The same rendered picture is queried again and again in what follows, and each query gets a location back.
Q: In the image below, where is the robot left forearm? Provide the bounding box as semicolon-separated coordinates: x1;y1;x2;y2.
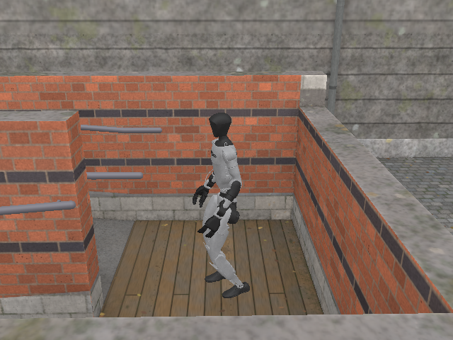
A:
214;181;241;220

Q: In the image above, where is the robot left hand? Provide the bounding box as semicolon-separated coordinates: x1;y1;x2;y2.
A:
197;215;220;238

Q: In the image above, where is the left robot upper arm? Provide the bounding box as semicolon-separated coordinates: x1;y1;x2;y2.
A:
222;147;242;188

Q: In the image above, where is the left robot foot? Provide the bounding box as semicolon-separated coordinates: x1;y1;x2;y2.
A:
222;282;250;298

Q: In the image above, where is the robot right forearm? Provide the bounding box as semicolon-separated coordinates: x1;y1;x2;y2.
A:
204;172;216;189

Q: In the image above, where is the robot right hand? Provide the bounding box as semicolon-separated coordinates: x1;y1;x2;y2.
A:
193;185;209;208

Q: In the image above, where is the right robot thigh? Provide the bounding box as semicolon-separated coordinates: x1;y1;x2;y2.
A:
202;195;219;247

